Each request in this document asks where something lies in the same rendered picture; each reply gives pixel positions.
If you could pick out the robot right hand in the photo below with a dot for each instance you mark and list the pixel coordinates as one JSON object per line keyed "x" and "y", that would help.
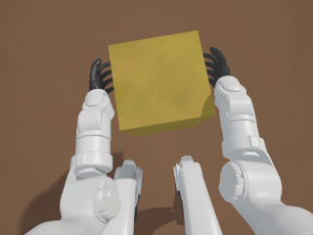
{"x": 219, "y": 65}

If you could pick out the carton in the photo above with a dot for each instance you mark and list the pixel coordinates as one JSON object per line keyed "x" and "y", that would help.
{"x": 160, "y": 84}

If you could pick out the left robot forearm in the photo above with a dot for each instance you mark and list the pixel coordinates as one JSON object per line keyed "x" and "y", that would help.
{"x": 93, "y": 138}

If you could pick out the robot right thigh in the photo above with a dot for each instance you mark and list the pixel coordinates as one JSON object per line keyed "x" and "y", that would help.
{"x": 199, "y": 214}

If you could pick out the robot right upper arm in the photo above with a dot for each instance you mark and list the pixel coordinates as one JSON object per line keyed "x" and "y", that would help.
{"x": 254, "y": 189}

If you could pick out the right robot shin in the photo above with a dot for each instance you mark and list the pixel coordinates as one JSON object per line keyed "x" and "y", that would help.
{"x": 189, "y": 158}

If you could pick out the right robot forearm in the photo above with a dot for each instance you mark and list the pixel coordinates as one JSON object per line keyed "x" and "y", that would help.
{"x": 241, "y": 141}

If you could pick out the robot left upper arm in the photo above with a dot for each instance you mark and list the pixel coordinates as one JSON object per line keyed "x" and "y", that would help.
{"x": 87, "y": 206}

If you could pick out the robot left hand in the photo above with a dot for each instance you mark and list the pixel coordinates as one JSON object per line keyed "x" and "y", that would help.
{"x": 96, "y": 77}

